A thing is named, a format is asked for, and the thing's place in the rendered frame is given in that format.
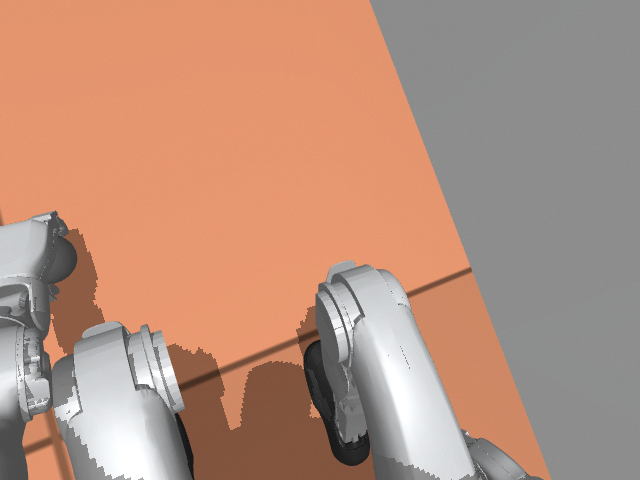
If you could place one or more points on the left robot arm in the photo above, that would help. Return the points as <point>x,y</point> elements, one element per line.
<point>25,368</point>

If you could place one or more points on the right robot foot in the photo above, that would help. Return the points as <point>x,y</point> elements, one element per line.
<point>350,453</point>

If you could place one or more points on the left robot foot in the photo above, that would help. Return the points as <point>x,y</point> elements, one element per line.
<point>186,444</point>

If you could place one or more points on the ball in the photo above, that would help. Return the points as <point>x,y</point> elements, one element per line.
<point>64,263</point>

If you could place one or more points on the right robot hand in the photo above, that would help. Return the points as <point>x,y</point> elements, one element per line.
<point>490,462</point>

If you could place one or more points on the left robot hand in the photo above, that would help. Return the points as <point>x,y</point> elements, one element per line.
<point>28,248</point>

